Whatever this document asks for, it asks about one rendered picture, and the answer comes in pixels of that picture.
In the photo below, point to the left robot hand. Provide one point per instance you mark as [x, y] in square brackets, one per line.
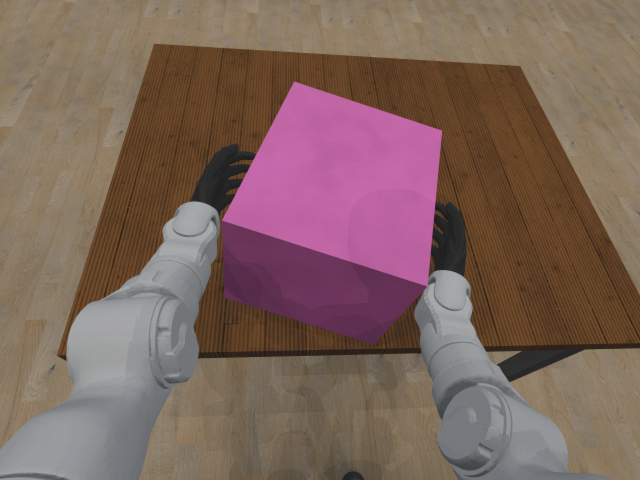
[214, 184]

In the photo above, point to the carton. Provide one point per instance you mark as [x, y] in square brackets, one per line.
[332, 224]

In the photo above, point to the table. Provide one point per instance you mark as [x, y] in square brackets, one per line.
[545, 277]

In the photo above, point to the robot left forearm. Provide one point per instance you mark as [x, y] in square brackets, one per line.
[181, 267]

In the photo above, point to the left robot upper arm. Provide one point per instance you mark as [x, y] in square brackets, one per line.
[125, 356]

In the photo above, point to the right robot upper arm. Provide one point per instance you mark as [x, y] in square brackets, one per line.
[487, 435]

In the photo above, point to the right robot hand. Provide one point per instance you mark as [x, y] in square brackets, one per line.
[451, 254]

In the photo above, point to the robot right forearm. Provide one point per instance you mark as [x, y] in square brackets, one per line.
[450, 348]

